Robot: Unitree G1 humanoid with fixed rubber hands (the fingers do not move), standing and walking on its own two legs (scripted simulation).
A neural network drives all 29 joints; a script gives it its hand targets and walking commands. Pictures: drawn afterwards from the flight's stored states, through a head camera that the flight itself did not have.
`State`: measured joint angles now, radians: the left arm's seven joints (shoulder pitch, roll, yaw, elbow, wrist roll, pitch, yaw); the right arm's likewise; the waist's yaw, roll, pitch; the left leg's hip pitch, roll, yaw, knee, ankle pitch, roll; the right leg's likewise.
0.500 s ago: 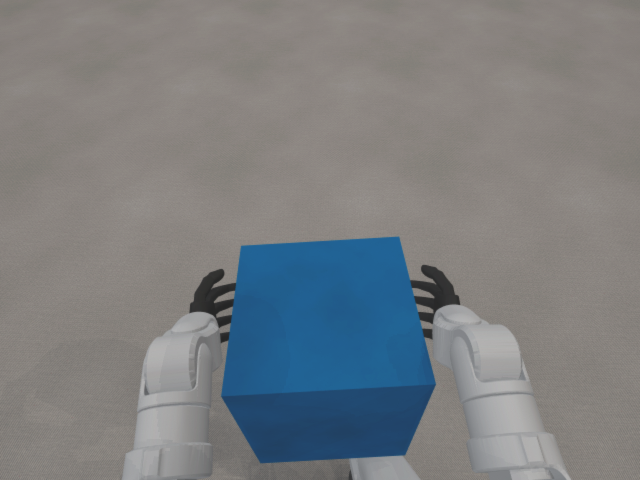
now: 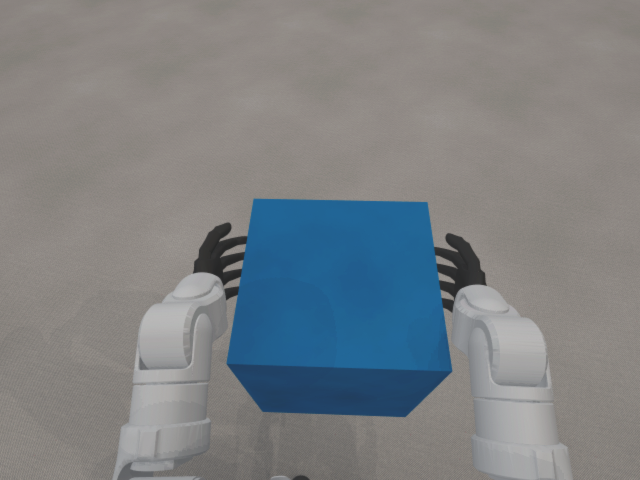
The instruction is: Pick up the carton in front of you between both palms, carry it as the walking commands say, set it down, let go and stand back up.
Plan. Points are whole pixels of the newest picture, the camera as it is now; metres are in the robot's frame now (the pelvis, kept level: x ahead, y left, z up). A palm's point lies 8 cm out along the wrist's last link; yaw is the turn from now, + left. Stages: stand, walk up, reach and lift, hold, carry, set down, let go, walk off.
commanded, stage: carry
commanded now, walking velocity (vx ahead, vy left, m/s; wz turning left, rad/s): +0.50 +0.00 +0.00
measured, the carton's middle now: (336, 317) +0.35 +0.02 +0.00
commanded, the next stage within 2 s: none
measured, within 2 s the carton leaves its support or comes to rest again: neither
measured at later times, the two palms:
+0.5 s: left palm (289, 146) +0.58 +0.10 +0.10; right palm (487, 151) +0.59 -0.20 +0.10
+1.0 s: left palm (293, 54) +0.88 +0.13 +0.10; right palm (444, 60) +0.86 -0.17 +0.10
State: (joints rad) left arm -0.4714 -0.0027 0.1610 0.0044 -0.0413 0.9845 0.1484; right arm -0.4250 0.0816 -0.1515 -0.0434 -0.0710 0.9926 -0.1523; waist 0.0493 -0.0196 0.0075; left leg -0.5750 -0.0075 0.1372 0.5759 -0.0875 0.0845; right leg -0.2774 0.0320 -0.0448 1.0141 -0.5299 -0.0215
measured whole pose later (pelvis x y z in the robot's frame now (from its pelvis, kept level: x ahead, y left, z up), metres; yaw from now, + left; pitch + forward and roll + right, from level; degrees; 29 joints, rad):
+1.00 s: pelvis +0.62 -0.01 +0.03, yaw -2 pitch +4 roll -1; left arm -0.14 -0.13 0.11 -0.27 0.13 1.20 0.08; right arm -0.12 0.13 -0.09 -0.27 -0.11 1.20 -0.09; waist -0.02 -0.01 -0.10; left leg -0.29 0.05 0.22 0.39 -0.17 0.05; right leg -0.50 -0.09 -0.08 1.03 -0.34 0.00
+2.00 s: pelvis +0.98 -0.04 +0.02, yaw +0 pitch +4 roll +0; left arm -0.17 -0.13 0.11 -0.28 0.13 1.21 0.08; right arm -0.15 0.13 -0.10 -0.29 -0.13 1.21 -0.08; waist 0.00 0.00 -0.13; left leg -0.31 0.06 0.18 0.56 -0.31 0.01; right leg -0.21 -0.07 -0.18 0.53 -0.37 0.02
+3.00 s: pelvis +0.92 -0.05 +0.02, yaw -1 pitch +2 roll +0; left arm -0.20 -0.14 0.16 0.17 0.24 0.74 0.03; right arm -0.18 0.14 -0.15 0.16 -0.23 0.75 -0.03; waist 0.00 0.00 -0.10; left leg -0.34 0.08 0.17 0.52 -0.20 0.01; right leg -0.25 -0.06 -0.18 0.53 -0.30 -0.01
